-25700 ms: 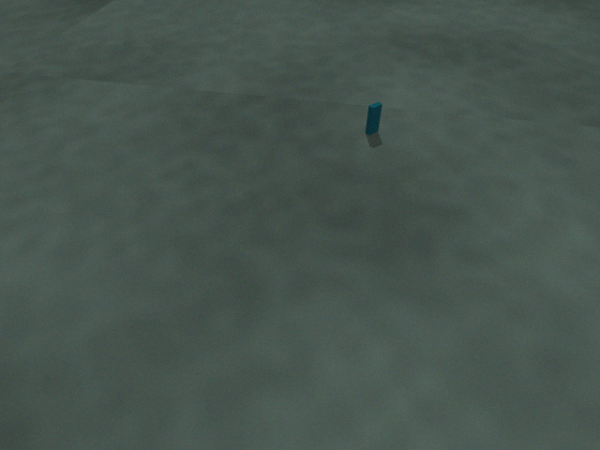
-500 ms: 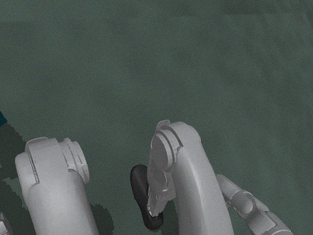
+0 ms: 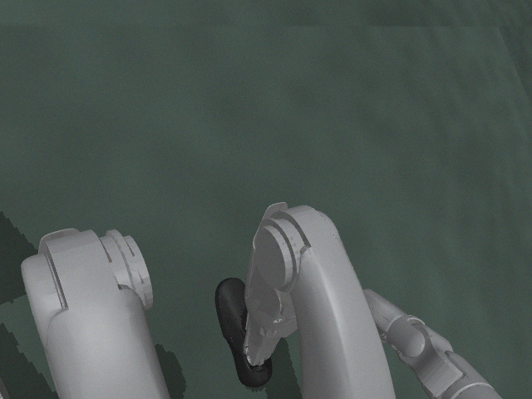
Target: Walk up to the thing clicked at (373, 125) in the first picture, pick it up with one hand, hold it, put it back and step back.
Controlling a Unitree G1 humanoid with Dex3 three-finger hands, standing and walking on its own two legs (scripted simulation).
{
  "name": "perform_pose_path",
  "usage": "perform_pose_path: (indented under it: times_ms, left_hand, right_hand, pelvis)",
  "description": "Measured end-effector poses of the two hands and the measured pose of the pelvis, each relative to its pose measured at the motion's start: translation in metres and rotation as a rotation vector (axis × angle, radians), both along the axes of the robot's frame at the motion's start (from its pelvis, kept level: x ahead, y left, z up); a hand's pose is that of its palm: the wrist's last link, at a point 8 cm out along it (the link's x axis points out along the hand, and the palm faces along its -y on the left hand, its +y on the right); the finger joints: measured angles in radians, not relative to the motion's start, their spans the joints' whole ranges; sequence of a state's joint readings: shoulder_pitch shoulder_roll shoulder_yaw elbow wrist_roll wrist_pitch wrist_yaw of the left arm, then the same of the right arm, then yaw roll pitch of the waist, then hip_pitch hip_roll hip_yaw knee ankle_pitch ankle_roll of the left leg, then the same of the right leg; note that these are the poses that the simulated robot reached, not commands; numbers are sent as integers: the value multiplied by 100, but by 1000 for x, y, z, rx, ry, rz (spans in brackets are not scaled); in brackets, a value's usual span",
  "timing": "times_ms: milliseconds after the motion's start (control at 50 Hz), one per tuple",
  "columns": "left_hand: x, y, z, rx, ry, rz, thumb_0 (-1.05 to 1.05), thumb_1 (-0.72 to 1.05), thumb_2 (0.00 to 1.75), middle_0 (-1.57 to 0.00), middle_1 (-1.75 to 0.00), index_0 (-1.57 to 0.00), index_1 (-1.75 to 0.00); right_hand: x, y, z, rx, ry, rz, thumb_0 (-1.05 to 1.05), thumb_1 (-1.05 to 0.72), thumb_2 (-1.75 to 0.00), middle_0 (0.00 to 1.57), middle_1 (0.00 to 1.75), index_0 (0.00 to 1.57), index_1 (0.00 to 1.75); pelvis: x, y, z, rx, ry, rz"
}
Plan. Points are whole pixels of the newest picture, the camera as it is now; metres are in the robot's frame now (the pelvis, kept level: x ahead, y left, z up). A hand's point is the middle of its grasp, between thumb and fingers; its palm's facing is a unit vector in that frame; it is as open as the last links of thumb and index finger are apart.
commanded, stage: loosen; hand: left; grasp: from the side
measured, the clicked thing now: out of the picture +0.39 +0.31 -0.19
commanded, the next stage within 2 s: open in 0.04 s
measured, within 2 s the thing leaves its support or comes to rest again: neither
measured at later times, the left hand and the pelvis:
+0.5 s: hand out of the picture +0.38 +0.32 -0.17, palm faces +0.50 -0.86 +0.00, open 12.8 cm; pelvis +0.00 +0.00 +0.00, yaw +0 degrees
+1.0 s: hand out of the picture +0.35 +0.39 -0.06, palm faces +0.50 -0.87 -0.05, open 15.7 cm; pelvis +0.00 +0.00 +0.03, yaw +2 degrees
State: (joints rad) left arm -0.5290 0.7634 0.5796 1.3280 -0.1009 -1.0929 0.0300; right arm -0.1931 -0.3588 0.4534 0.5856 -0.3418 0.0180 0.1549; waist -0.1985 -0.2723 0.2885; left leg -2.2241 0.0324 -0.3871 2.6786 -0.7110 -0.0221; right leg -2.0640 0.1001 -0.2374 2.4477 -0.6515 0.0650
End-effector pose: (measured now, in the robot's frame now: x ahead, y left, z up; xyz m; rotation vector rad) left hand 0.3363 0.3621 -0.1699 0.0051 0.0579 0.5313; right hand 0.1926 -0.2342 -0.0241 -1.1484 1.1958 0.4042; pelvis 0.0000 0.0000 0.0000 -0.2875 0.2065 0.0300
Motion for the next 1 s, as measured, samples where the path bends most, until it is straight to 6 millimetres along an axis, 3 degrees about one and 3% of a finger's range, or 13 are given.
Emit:
perform_pose_path:
  times_ms: [120, 240, 460, 660, 740, 880, 1000]
  left_hand:
    - [-1, 0, 2, -2, -2, -16, 1, -22, 92, -97, -117, -96, -117]
    - [-1, -5, 2, -26, -22, -2, 0, -13, 75, -95, -97, -95, -97]
    - [2, -2, 1, -17, -22, -4, 0, -20, 40, -60, -49, -60, -49]
    - [-1, 2, 4, -14, -31, 10, -1, -26, 27, -33, -25, -32, -26]
    - [-3, 17, 19, 17, -75, 39, -1, -26, 26, -25, -20, -25, -21]
    - [-14, 58, 76, 92, -106, 25, -1, -29, 23, -17, -16, -18, -16]
    - [-29, 65, 108, 54, -41, -12, -1, -31, 22, -16, -16, -17, -16]
  right_hand:
    - [3, 3, 0, 9, -5, 9, 0, -89, -89, 20, 30, 21, 30]
    - [3, 6, 2, 14, -16, 18, 0, -90, -89, 20, 30, 21, 30]
    - [-1, 8, 3, 8, -6, 21, 0, -90, -89, 20, 30, 21, 30]
    - [-4, 6, 3, 5, 0, 12, 0, -89, -89, 20, 30, 21, 30]
    - [-5, 6, 4, 6, -3, -8, 0, -89, -89, 21, 30, 21, 30]
    - [-2, 6, 4, 58, -36, -92, 0, -89, -89, 21, 30, 21, 30]
    - [12, 10, 4, 149, -102, -157, 0, -88, -89, 21, 30, 21, 30]
  pelvis:
    - [0, 1, 0, -3, -1, 0]
    - [-1, 1, 0, -5, -7, -2]
    - [-2, 2, 1, -10, -12, -6]
    - [-2, 1, 2, -10, -11, -6]
    - [-1, 0, 4, -7, -3, -2]
    - [2, -1, 15, 3, 62, 15]
    - [3, -1, 27, 19, 130, 32]
